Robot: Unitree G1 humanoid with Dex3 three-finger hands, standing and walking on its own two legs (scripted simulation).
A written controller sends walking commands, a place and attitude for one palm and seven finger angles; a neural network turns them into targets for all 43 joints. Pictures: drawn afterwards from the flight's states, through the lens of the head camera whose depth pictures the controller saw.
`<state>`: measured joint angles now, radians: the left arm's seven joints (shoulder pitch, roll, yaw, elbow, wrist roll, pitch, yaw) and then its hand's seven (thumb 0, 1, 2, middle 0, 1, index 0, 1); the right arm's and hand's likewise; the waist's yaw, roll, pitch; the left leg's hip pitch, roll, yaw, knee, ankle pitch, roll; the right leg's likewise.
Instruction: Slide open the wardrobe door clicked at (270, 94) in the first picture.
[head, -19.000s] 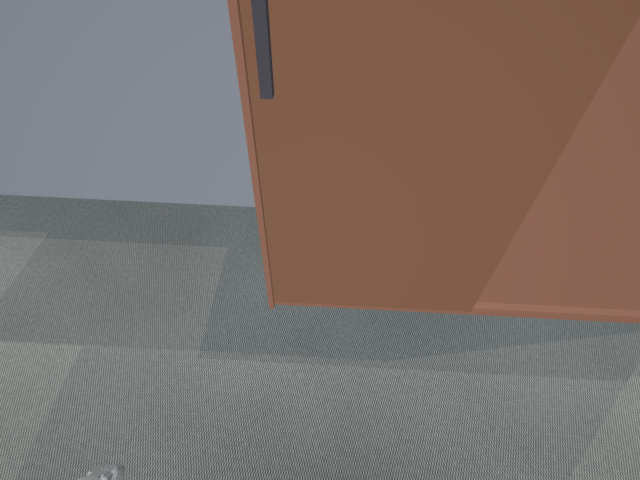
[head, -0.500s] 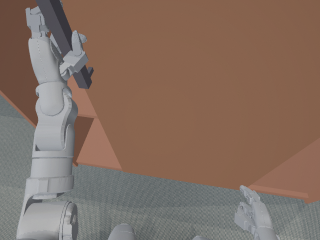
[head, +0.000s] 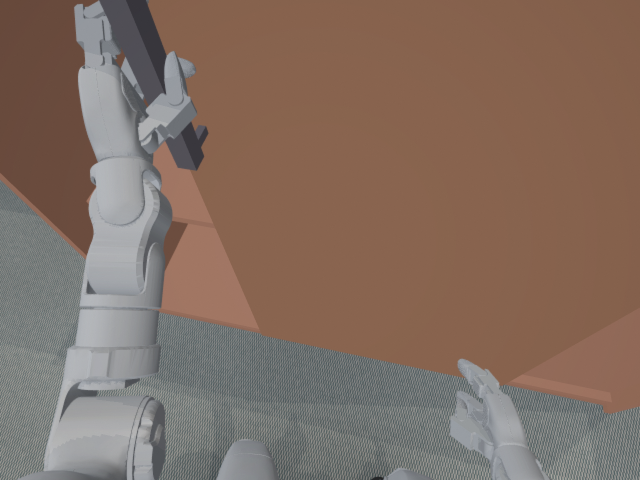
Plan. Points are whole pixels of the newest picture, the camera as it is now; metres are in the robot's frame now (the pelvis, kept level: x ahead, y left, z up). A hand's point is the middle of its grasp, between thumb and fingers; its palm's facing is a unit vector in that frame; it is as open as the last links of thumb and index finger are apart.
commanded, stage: step sideways, sliding the door along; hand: left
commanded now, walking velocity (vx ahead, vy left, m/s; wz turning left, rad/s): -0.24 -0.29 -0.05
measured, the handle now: (148, 25) +0.44 +0.24 +0.27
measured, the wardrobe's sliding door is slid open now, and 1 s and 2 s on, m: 0.39 0.55 0.62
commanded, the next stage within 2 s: stop walking and hold the door there in 1.52 s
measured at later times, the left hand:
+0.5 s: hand (261, 108) +0.40 +0.13 +0.23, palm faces +0.42 -0.91 -0.03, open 7.6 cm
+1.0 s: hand (349, 120) +0.40 +0.05 +0.23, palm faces +0.45 -0.89 -0.02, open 7.7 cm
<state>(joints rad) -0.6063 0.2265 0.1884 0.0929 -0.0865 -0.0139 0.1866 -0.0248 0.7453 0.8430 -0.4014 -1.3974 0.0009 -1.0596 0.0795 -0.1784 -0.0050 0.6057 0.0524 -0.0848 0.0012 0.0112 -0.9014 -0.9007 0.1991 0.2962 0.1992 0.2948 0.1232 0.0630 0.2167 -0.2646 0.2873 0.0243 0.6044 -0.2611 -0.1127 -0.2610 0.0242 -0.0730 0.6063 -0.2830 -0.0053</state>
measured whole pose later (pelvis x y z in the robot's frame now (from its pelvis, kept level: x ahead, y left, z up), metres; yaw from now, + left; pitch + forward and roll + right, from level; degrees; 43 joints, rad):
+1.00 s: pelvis +0.02 -0.19 +0.00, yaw -1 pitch -1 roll -1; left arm -0.47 0.25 0.29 -0.07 -0.08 0.00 0.19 -0.04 0.74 0.86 -0.43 -1.40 0.00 -1.02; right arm 0.04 -0.21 -0.04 0.64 0.03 -0.09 -0.02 0.01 -0.90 -0.90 0.20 0.30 0.20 0.29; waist 0.11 0.03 0.20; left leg -0.24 0.17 0.11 0.61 -0.29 -0.07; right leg -0.43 0.00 -0.05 0.82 -0.36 0.02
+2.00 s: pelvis +0.01 -0.34 +0.00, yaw -8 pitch -3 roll -1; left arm -0.40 0.58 0.56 0.39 -0.02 -0.04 0.16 -0.09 0.62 0.84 -0.43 -1.38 -0.09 -1.13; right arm 0.18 -0.34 -0.05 0.69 0.06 -0.05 -0.09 0.01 -0.91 -0.90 0.20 0.30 0.20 0.29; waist 0.00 0.02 0.04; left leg -0.32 0.04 0.14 0.64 -0.25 0.06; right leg -0.37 -0.03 0.00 0.75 -0.41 0.01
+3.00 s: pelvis -0.03 -0.29 +0.01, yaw -9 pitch -1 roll +0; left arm -0.54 0.59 0.47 0.63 -0.03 -0.12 0.12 -0.11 0.57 0.79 -0.44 -1.38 -0.13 -1.25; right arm 0.19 -0.31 -0.03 0.70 0.06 -0.03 -0.09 0.01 -0.90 -0.90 0.20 0.30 0.20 0.29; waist 0.01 0.06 0.05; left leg -0.34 0.00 0.12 0.57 -0.21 0.06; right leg -0.37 -0.11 -0.04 0.88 -0.53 0.05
